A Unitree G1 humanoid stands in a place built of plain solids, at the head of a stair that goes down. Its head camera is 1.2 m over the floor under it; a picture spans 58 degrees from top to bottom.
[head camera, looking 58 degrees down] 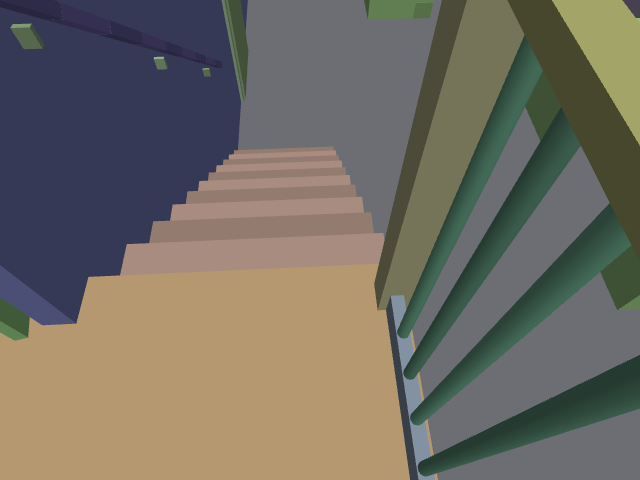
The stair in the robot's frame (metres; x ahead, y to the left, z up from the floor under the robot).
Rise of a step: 0.19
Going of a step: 0.24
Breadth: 0.98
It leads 3 degrees to the left of straight ahead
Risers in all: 11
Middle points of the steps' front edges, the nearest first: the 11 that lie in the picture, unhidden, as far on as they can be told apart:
0.64 0.23 0.00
0.88 0.24 -0.19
1.11 0.26 -0.38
1.35 0.27 -0.57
1.59 0.28 -0.77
1.82 0.29 -0.96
2.06 0.30 -1.15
2.30 0.32 -1.34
2.53 0.33 -1.53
2.77 0.34 -1.73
3.01 0.35 -1.92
